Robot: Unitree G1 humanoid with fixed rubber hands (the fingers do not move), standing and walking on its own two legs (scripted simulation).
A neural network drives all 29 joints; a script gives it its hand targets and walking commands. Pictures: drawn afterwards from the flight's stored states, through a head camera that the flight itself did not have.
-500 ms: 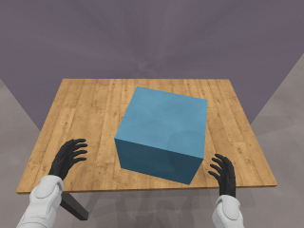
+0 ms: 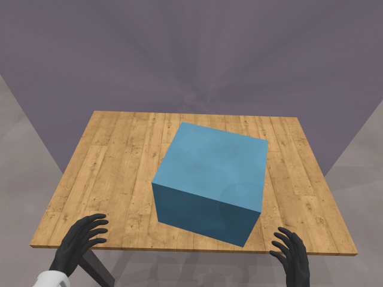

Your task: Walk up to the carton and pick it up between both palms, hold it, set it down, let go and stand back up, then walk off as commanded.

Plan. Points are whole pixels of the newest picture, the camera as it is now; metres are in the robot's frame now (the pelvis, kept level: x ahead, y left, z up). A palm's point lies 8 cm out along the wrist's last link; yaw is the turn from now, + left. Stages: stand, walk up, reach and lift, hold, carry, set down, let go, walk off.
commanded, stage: set down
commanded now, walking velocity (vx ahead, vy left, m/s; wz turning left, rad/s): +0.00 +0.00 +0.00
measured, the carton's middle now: (211, 182) +0.40 -0.02 -0.05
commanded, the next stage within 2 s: none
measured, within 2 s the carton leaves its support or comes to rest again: neither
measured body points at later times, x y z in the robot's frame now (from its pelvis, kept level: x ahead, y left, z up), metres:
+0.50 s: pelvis +0.01 +0.00 +0.00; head +0.00 +0.01 +0.45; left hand +0.18 +0.25 -0.02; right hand +0.17 -0.20 -0.04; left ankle +0.01 +0.11 -0.74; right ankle +0.00 -0.15 -0.74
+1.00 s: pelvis +0.01 -0.02 +0.00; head -0.01 -0.02 +0.45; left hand +0.17 +0.24 -0.04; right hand +0.17 -0.22 -0.05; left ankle +0.01 +0.11 -0.74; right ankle +0.00 -0.15 -0.74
